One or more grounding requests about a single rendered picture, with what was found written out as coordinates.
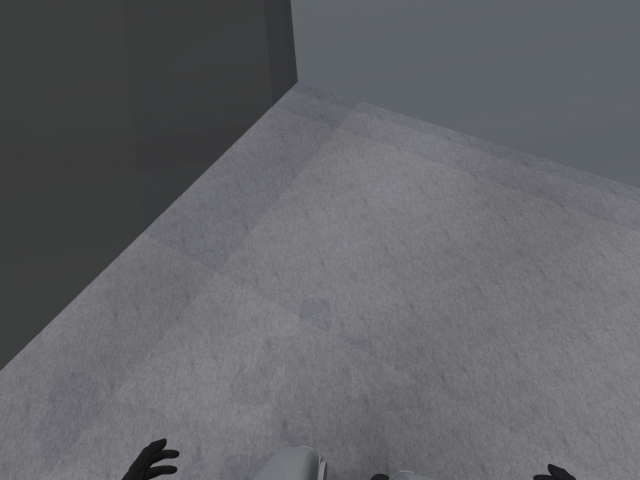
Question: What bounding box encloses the robot left hand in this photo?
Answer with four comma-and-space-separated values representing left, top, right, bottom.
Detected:
122, 438, 179, 480

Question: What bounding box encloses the left robot thigh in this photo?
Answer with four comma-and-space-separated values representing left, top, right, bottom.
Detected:
252, 447, 327, 480

